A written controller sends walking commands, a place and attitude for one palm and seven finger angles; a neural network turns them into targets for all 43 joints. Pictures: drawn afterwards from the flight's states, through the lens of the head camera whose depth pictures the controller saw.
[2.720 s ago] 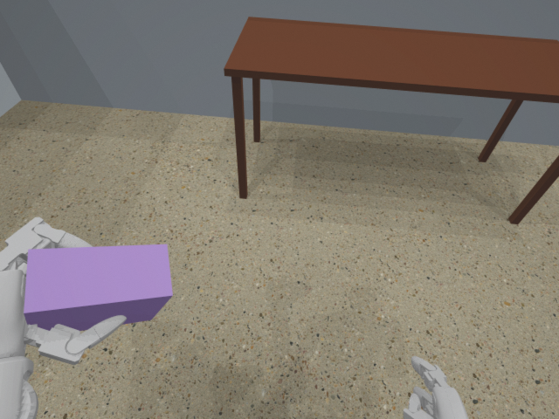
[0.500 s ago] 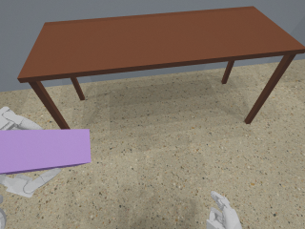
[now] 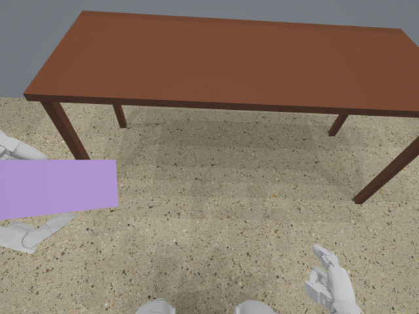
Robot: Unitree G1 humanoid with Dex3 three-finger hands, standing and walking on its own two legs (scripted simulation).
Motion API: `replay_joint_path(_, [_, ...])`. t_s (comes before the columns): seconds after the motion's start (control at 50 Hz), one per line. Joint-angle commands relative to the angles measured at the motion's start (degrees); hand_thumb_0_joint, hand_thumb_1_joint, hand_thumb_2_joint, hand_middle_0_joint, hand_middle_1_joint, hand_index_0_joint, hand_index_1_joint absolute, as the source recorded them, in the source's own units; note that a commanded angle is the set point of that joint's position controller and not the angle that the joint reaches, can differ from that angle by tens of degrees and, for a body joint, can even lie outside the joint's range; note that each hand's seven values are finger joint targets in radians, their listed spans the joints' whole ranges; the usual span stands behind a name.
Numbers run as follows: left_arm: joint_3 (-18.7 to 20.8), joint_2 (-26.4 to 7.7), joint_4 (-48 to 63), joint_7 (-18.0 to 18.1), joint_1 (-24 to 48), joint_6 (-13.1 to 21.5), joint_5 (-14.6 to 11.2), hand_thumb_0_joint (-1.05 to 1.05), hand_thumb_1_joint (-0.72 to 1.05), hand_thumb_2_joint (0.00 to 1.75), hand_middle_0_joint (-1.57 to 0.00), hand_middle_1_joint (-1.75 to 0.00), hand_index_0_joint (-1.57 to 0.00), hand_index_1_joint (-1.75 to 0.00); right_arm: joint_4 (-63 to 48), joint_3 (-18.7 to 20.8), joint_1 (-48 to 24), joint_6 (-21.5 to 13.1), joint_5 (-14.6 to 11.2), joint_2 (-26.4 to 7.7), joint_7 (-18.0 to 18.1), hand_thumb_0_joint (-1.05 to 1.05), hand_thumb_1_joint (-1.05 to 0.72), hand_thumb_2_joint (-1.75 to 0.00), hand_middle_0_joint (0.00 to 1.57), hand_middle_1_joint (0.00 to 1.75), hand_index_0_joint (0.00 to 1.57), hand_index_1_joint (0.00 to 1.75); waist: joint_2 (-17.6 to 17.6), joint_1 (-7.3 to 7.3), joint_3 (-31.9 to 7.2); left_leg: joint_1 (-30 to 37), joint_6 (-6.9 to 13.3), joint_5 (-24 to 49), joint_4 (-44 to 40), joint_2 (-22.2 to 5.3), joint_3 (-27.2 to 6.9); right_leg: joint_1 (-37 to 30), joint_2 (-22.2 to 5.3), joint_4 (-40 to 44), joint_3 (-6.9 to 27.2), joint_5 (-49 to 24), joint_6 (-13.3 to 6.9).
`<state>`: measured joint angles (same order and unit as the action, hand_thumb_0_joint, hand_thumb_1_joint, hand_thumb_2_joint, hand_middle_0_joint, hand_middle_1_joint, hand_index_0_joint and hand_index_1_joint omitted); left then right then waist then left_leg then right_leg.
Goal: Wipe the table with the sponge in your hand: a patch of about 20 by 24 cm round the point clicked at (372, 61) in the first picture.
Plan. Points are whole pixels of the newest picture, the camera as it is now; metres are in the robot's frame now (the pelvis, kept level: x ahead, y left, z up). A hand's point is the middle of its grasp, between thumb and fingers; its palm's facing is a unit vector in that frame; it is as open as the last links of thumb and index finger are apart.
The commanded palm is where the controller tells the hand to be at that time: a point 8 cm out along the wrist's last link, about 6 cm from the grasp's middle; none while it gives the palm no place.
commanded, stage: turn to face it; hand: left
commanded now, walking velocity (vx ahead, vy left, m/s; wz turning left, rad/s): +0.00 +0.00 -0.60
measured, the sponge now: (71, 189) +0.25 +0.20 +0.17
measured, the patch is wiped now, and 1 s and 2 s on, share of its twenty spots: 0.00 0.00 0.00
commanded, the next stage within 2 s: take the last steps up to it in 0.76 s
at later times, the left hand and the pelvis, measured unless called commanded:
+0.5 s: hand (154, 160) +0.28 +0.10 +0.20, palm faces +0.18 -0.87 -0.46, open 10.2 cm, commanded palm +0.23 +0.16 +0.20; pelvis +0.02 -0.08 +0.02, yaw -11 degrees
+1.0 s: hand (188, 186) +0.26 +0.05 +0.18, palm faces +0.07 -0.90 -0.44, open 10.2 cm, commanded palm +0.21 +0.12 +0.20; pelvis -0.03 -0.09 +0.01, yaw -19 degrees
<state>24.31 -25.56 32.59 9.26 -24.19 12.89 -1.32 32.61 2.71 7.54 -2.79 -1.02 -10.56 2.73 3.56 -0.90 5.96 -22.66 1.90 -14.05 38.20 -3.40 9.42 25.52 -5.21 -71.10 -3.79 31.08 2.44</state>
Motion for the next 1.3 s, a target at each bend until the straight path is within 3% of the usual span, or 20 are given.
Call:
replay_joint_path(0.0, [4.6,-5.4,18.3,0.1,-0.9,4.3,-1.0,0.0,0.1,1.3,-1.2,-1.6,-1.2,-1.6,-7.3,0.9,-0.4,-3.8,0.3,-7.2,-0.5,0.0,-0.9,-0.9,0.2,0.3,0.2,0.3,-18.1,1.5,-14.1,10.5,7.6,18.9,-17.4,-16.0,-11.7,1.8,-0.8,11.3,0.7,-6.3,0.0])
replay_joint_path(0.16, [0.9,-2.6,5.4,-0.2,7.8,1.6,-0.1,0.0,0.1,1.3,-1.2,-1.6,-1.2,-1.6,-7.3,-0.2,0.6,-6.5,0.4,-7.2,0.1,0.0,-0.9,-0.9,0.2,0.3,0.2,0.3,-11.2,2.11,-10.8,4.6,-0.5,-2.9,-5.5,-13.7,-0.7,-11.5,3.7,39.2,-4.0,-16.4,0.9])
replay_joint_path(0.18, [0.1,-3.2,4.9,-0.3,11.3,1.5,0.3,0.0,0.1,1.3,-1.2,-1.6,-1.2,-1.6,-7.2,-0.4,1.0,-6.3,0.5,-6.3,0.1,0.0,-0.9,-0.9,0.2,0.3,0.2,0.3,-2.4,1.24,-9.3,3.2,-2.6,-7.7,3.0,-9.4,0.2,-9.9,-0.7,45.0,4.0,-24.9,-1.5])
replay_joint_path(0.2, [1.8,-6.3,3.8,0.1,12.1,1.3,0.4,0.0,0.1,1.3,-1.2,-1.6,-1.2,-1.6,-7.7,-1.2,0.2,-6.2,0.8,-4.5,0.3,0.0,-0.9,-0.9,0.2,0.3,0.2,0.3,11.3,1.11,-9.7,-4.4,-5.0,-18.6,14.0,-2.5,1.0,-12.1,-10.8,49.0,21.5,-39.1,-6.7])
replay_joint_path(0.22, [3.1,-6.6,2.5,0.2,11.3,0.2,-0.8,0.0,0.1,1.3,-1.2,-1.6,-1.2,-1.6,-7.8,-0.4,-1.0,-6.3,0.9,-5.8,0.3,0.0,-0.9,-0.9,0.2,0.3,0.2,0.3,18.3,2.85,-10.3,-7.2,-5.7,-21.5,25.5,0.6,-4.5,-10.7,-15.2,54.1,32.3,-41.1,-10.0])
replay_joint_path(0.26, [3.0,-6.7,6.9,0.3,11.3,0.8,-0.8,0.0,0.1,1.3,-1.2,-1.6,-1.2,-1.6,-6.8,-1.8,-2.9,-5.2,1.2,-4.4,-0.1,0.0,-0.9,-0.9,0.2,0.3,0.2,0.3,7.1,2.02,-12.6,-10.9,-6.5,-15.7,33.0,-1.0,-10.6,-16.6,-14.2,49.5,29.7,-46.2,-12.5])
replay_joint_path(0.32, [4.2,-6.5,10.1,0.6,4.9,2.6,-1.1,0.0,0.1,1.3,-1.2,-1.6,-1.2,-1.6,-6.6,-2.0,-2.9,-3.1,1.3,-4.8,-0.3,0.0,-0.9,-0.9,0.2,0.3,0.2,0.3,2.5,1.71,-16.6,-8.1,-6.7,-12.1,28.4,0.0,-9.0,-20.7,-9.7,46.9,18.6,-51.4,-11.2])
replay_joint_path(0.5, [6.4,-6.4,8.0,0.7,-4.9,2.7,-1.8,0.0,0.1,1.3,-1.2,-1.6,-1.2,-1.6,-10.1,-0.4,-1.5,-0.5,0.4,-7.0,-0.9,0.0,-0.9,-0.9,0.2,0.3,0.2,0.3,2.0,2.84,-16.9,-0.3,-4.7,-12.0,3.1,1.2,-7.8,-19.4,-8.8,52.1,23.8,-34.1,-12.2])
replay_joint_path(0.58, [4.5,-6.2,9.4,0.5,-2.5,2.5,-1.2,0.0,0.1,1.3,-1.2,-1.6,-1.2,-1.6,-10.2,-0.2,0.8,0.1,0.0,-7.8,-0.7,0.0,-0.9,-0.9,0.2,0.3,0.2,0.3,-1.2,1.49,-16.4,10.5,-3.2,-5.6,-10.8,0.5,-7.1,-12.9,-6.4,52.5,22.8,-22.6,-8.6])
replay_joint_path(0.64, [3.7,-6.3,11.7,0.0,0.3,3.0,-0.5,0.0,0.1,1.3,-1.2,-1.6,-1.2,-1.6,-11.4,0.9,-0.1,-0.3,0.0,-10.1,0.1,0.0,-0.9,-0.9,0.2,0.3,0.2,0.3,-11.3,2.13,-11.9,14.7,2.0,-2.9,-18.5,-10.0,-15.5,-3.6,2.9,45.9,17.2,-12.8,-3.0])
replay_joint_path(0.68, [3.7,-5.8,10.3,0.1,-0.1,2.9,0.2,0.0,0.1,1.3,-1.2,-1.6,-1.2,-1.6,-10.5,-0.2,-0.9,-1.2,0.5,-8.3,0.7,0.0,-0.9,-0.9,0.2,0.3,0.2,0.3,-22.3,2.65,-8.7,3.2,6.2,-4.4,-24.7,-19.1,-22.3,-4.4,7.1,26.0,7.3,-7.2,-1.4])
replay_joint_path(0.76, [0.5,-4.0,10.6,-0.5,4.8,1.7,0.6,0.0,0.1,1.3,-1.2,-1.6,-1.2,-1.6,-9.2,0.5,1.8,-3.9,0.1,-9.3,0.2,0.0,-0.9,-0.9,0.2,0.3,0.2,0.3,-16.7,1.93,-7.7,7.9,2.8,16.1,-14.7,-15.3,-9.2,-4.7,6.2,29.7,0.4,-8.2,-0.2])
replay_joint_path(0.84, [0.7,-4.2,8.4,-0.2,8.0,2.5,1.1,0.0,0.1,1.3,-1.2,-1.6,-1.2,-1.6,-7.5,0.2,1.6,-5.5,0.3,-9.0,-0.6,0.0,-0.9,-0.9,0.2,0.3,0.2,0.3,-13.8,1.16,-8.7,5.1,-0.9,15.6,-6.2,-12.2,-7.8,-16.3,4.3,43.8,-0.3,-22.8,-1.2])
replay_joint_path(0.9, [4.7,-8.2,5.4,0.6,3.6,1.3,0.1,0.0,0.1,1.3,-1.2,-1.6,-1.2,-1.6,-7.5,0.7,0.3,-4.5,0.3,-7.5,-0.2,0.0,-0.9,-0.9,0.2,0.3,0.2,0.3,10.4,2.3,-12.8,-4.1,-4.0,-17.9,16.7,1.3,-4.6,-17.2,-13.4,54.7,29.7,-23.7,-10.7])
replay_joint_path(0.96, [5.9,-7.8,8.3,0.7,-1.0,1.8,-0.3,0.0,0.1,1.3,-1.2,-1.6,-1.2,-1.6,-6.2,-1.6,-1.2,-2.4,1.3,-6.2,-0.4,0.0,-0.9,-0.9,0.2,0.3,0.2,0.3,0.5,1.24,-13.5,-8.7,-3.5,-12.6,22.7,-0.8,-10.9,-18.2,-13.9,55.3,25.1,-12.0,-13.6])
replay_joint_path(1.04, [6.3,-7.3,7.1,1.0,-4.9,2.9,-0.1,0.0,0.1,1.3,-1.2,-1.6,-1.2,-1.6,-5.9,-1.6,-1.7,-1.7,1.4,-5.7,0.6,0.0,-0.9,-0.9,0.2,0.3,0.2,0.3,4.5,1.21,-13.1,-3.8,-2.9,-10.7,9.8,-0.1,-6.6,-15.7,-11.4,57.3,19.0,-10.6,-12.4])
replay_joint_path(1.18, [2.0,-4.6,7.3,1.3,1.1,3.4,0.4,0.0,0.1,1.3,-1.2,-1.6,-1.2,-1.6,-6.1,-0.5,1.4,-3.5,1.5,-6.7,1.7,0.0,-0.9,-0.9,0.2,0.3,0.2,0.3,-0.2,0.23,-12.2,15.1,-0.3,-8.1,-15.2,1.5,-2.5,-8.1,-6.7,52.1,14.0,1.0,-8.1])
replay_joint_path(1.2, [1.2,-4.0,7.6,1.3,2.5,3.7,0.4,0.0,0.1,1.3,-1.2,-1.6,-1.2,-1.6,-6.3,0.1,1.8,-3.8,1.5,-7.8,2.1,0.0,-0.9,-0.9,0.2,0.3,0.2,0.3,-5.2,-0.02,-11.1,17.5,1.7,-11.0,-19.4,-2.0,-6.7,-4.7,-3.5,46.3,12.1,1.6,-6.3])
replay_joint_path(1.24, [0.9,-3.7,7.3,1.4,4.8,4.4,1.2,0.0,0.1,1.3,-1.2,-1.6,-1.2,-1.6,-5.7,0.3,1.5,-4.2,1.1,-8.8,2.1,0.0,-0.9,-0.9,0.2,0.3,0.2,0.3,-21.5,0.12,-7.2,17.9,9.2,-18.3,-27.5,-17.0,-27.6,6.8,5.0,23.9,-0.7,0.3,-2.3])
replay_joint_path(1.28, [1.1,-4.6,4.3,0.5,4.7,4.2,2.5,0.0,0.1,1.3,-1.2,-1.6,-1.2,-1.6,-4.7,0.7,0.5,-5.4,0.9,-8.0,1.9,0.0,-0.9,-0.9,0.2,0.3,0.2,0.3,-17.7,0.24,-2.2,7.9,11.9,-24.8,-28.9,-18.5,-28.4,7.7,1.5,12.9,2.0,-3.4,-2.0])
